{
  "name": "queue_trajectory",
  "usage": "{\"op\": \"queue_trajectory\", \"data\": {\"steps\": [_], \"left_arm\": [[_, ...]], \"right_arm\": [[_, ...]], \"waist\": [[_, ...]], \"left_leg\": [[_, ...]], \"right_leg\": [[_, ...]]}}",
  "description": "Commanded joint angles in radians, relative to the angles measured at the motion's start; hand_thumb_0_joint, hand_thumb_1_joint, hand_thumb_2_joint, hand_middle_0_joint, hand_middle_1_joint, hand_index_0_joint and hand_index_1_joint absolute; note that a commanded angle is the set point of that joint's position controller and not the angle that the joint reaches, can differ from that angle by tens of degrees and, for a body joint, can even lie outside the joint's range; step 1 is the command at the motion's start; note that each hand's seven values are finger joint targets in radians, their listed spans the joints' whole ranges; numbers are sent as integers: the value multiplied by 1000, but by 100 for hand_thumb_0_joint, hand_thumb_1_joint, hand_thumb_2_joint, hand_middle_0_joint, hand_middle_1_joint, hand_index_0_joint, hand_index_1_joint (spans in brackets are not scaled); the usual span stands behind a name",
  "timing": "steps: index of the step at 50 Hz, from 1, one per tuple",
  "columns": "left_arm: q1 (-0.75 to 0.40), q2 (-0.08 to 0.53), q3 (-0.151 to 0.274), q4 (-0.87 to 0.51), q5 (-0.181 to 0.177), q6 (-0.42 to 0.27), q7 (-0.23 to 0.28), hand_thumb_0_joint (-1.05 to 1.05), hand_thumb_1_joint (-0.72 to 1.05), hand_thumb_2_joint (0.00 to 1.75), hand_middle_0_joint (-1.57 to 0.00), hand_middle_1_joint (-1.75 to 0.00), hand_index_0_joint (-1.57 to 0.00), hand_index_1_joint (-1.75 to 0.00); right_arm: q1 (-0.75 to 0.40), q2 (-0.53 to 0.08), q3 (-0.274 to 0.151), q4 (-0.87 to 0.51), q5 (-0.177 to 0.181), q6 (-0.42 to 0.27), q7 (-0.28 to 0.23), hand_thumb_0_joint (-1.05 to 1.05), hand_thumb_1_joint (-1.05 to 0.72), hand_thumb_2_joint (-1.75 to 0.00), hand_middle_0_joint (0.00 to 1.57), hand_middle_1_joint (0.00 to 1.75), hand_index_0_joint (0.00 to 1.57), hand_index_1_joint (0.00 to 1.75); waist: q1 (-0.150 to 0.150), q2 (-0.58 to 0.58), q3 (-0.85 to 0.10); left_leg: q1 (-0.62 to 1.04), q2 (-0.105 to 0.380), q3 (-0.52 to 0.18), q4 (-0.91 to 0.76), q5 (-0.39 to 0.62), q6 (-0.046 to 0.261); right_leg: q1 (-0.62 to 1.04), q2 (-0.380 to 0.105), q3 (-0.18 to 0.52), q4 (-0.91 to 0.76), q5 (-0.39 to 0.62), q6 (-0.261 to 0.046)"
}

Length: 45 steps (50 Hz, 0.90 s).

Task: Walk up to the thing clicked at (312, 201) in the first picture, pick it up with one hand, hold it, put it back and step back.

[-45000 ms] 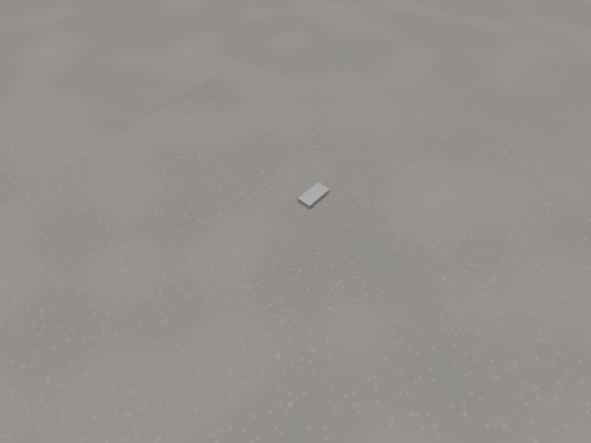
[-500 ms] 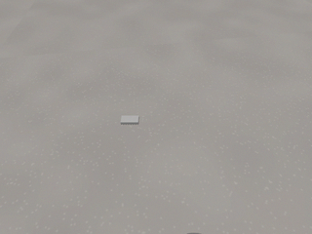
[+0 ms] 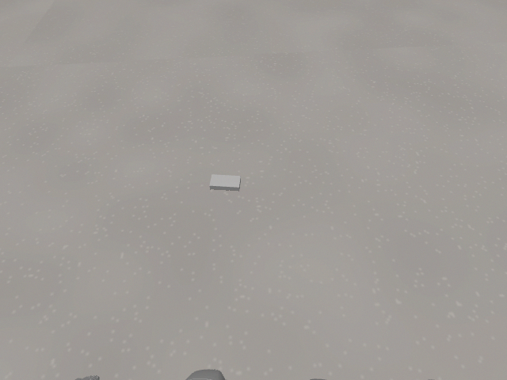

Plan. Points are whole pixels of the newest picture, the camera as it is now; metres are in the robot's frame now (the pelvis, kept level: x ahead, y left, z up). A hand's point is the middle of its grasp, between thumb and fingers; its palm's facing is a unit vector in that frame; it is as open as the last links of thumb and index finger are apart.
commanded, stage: step back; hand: left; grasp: from above
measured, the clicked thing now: (225, 182) +1.06 +0.20 -0.75
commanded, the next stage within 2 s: stand in 0.16 s
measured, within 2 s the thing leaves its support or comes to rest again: neither
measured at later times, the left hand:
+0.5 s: hand out of the picture +0.09 +0.25 -0.13, palm faces -0.04 -0.94 -0.33, open 7.4 cm
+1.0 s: hand out of the picture +0.09 +0.25 -0.13, palm faces -0.06 -0.94 -0.34, open 7.4 cm
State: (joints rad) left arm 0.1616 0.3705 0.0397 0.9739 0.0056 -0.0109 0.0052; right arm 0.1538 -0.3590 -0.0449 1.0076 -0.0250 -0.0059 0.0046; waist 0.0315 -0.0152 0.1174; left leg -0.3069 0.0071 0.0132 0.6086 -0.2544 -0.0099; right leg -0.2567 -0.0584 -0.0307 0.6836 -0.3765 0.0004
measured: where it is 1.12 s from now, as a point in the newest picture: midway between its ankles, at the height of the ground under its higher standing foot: outside the picture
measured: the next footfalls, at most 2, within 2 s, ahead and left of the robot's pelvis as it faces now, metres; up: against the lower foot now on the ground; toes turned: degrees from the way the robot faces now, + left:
none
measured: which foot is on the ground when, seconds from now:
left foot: down 0.00-1.00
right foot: down 0.00-1.00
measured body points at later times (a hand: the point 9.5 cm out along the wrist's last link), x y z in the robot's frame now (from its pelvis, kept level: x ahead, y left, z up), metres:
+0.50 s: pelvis +0.01 +0.01 +0.02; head +0.01 +0.00 +0.47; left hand +0.09 +0.30 -0.11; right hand +0.11 -0.29 -0.11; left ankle +0.04 +0.13 -0.72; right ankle -0.01 -0.13 -0.72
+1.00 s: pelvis +0.01 +0.00 +0.02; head +0.01 +0.00 +0.47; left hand +0.09 +0.30 -0.11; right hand +0.07 -0.30 -0.11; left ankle +0.04 +0.13 -0.72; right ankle -0.01 -0.13 -0.72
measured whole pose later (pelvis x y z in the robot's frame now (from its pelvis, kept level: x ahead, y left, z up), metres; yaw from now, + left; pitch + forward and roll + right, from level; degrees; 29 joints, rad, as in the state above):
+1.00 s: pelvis +0.01 +0.00 +0.02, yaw -1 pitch -2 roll +0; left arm 0.11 0.35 -0.01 1.15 0.01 -0.02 -0.01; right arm 0.10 -0.35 0.00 1.17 -0.01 -0.02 0.02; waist -0.01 0.01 0.04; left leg -0.16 0.03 0.02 0.33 -0.13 -0.02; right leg -0.08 -0.02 -0.01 0.32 -0.20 0.02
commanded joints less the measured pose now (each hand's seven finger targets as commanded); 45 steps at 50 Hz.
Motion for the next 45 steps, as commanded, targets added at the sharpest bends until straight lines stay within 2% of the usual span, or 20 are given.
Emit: {"op": "queue_trajectory", "data": {"steps": [1,2,4,5,6,7,8,9,11,16,17,20,24,29,31,32,36,40,44,45], "left_arm": [[17,188,42,-29,-8,-7,18,0,90,90,-20,-30,-20,-30],[31,191,41,-18,-4,-12,16,0,90,90,-20,-30,-20,-30],[39,223,47,-5,2,-24,16,0,90,90,-20,-30,-20,-30],[9,236,51,-2,1,-27,15,0,90,90,-20,-30,-20,-30],[-17,243,49,-4,2,-28,14,0,90,90,-20,-30,-20,-30],[-41,238,46,-3,1,-29,14,0,90,90,-20,-30,-20,-30],[-49,179,11,25,-3,-28,6,0,90,90,-20,-30,-20,-30],[-50,173,8,28,-4,-28,4,0,90,90,-20,-30,-20,-30],[-54,182,6,43,-4,-29,2,0,90,90,-20,-30,-20,-30],[-92,191,-2,71,-1,-36,1,0,90,90,-20,-30,-20,-30],[-86,195,-1,78,-3,-37,1,0,90,90,-20,-30,-20,-30],[-99,195,-4,93,-1,-36,0,0,90,90,-20,-30,-20,-30],[-99,197,-3,105,0,-36,0,0,90,90,-20,-30,-20,-30],[-106,198,0,106,3,-36,0,0,90,90,-20,-30,-20,-30],[-93,195,-2,111,1,-35,0,0,90,90,-20,-30,-20,-30],[-100,196,-3,113,2,-33,-1,0,90,90,-20,-30,-20,-30],[-98,192,-3,116,1,-30,-2,0,90,90,-20,-30,-20,-30],[-99,199,-4,115,1,-31,-2,0,90,90,-20,-30,-20,-30],[-105,197,-5,113,1,-30,-1,0,90,90,-20,-30,-20,-30],[-93,194,-4,115,0,-28,-1,0,90,90,-20,-30,-20,-30]], "right_arm": [[-89,-268,-46,-67,5,-17,-20,0,-90,-90,20,30,20,30],[-110,-248,-38,-68,3,-13,-20,0,-90,-90,20,30,20,30],[-123,-219,-29,-65,10,-14,-20,0,-90,-90,20,30,20,30],[-115,-205,-26,-54,13,-13,-19,0,-90,-90,20,30,20,30],[-105,-199,-23,-42,14,-13,-18,0,-90,-90,20,30,20,30],[-100,-198,-22,-28,13,-13,-17,0,-90,-90,20,30,20,30],[-81,-205,-11,-11,18,-25,-10,0,-90,-90,20,30,20,30],[-97,-216,-14,-7,16,-31,-7,0,-90,-90,20,30,20,30],[-118,-208,-10,3,15,-36,-5,0,-90,-90,20,30,20,30],[-131,-199,-4,31,20,-37,-2,0,-90,-90,20,30,20,30],[-132,-195,-3,35,19,-36,-2,0,-90,-90,20,30,20,30],[-138,-190,-2,48,21,-35,-1,0,-90,-90,20,30,20,30],[-148,-189,-4,62,19,-31,3,0,-90,-90,20,30,20,30],[-137,-194,-1,73,16,-40,0,0,-90,-90,20,30,20,30],[-145,-197,-1,78,17,-39,-1,0,-90,-90,20,30,20,30],[-132,-193,1,80,16,-37,-2,0,-90,-90,20,30,20,30],[-128,-197,3,87,18,-41,-3,0,-90,-90,20,30,20,30],[-112,-199,4,95,18,-35,-3,0,-90,-90,20,30,20,30],[-93,-197,8,100,17,-34,-3,0,-90,-90,20,30,20,30],[-101,-205,5,100,16,-33,-3,0,-90,-90,20,30,20,30]], "waist": [[13,148,-170],[22,149,-167],[14,119,-190],[-3,88,-187],[-13,69,-181],[-22,60,-182],[-34,73,-189],[-28,77,-183],[-24,63,-170],[-35,12,-162],[-32,10,-161],[-38,11,-131],[-30,7,-120],[-30,28,-157],[-22,29,-144],[-31,20,-136],[-27,20,-153],[-33,0,-135],[-41,2,-131],[-36,11,-134]], "left_leg": [[-12,260,-260,-207,187,191],[-4,223,-209,-189,166,152],[22,155,-141,-114,229,88],[31,125,-121,-106,214,69],[71,119,-110,-112,200,61],[97,123,-111,-123,219,63],[142,136,-141,-176,252,65],[135,149,-153,-194,248,67],[152,157,-154,-220,259,69],[207,139,-119,-243,301,44],[217,135,-111,-248,298,47],[205,128,-108,-289,192,35],[194,119,-105,-317,116,27],[192,132,-103,-330,206,23],[194,129,-101,-332,184,23],[181,127,-100,-339,163,22],[198,133,-102,-336,213,21],[203,126,-97,-335,168,19],[195,131,-98,-337,179,18],[199,127,-93,-333,154,19]], "right_leg": [[105,30,27,-55,-27,-30],[108,17,36,-118,45,-35],[130,-31,94,-170,250,-49],[113,-54,130,-192,284,-55],[84,-70,146,-204,291,-60],[75,-68,141,-205,305,-58],[84,-51,115,-231,293,-38],[104,-41,101,-253,279,-27],[110,-42,97,-281,278,-21],[121,-67,103,-347,335,-16],[120,-69,107,-359,339,-14],[106,-68,110,-398,254,-12],[102,-71,111,-433,180,-12],[160,-76,103,-410,266,-14],[144,-74,102,-419,242,-12],[144,-74,106,-424,236,-12],[155,-75,101,-412,257,-14],[125,-76,108,-435,228,-15],[131,-77,108,-430,239,-15],[121,-76,108,-439,223,-15]]}}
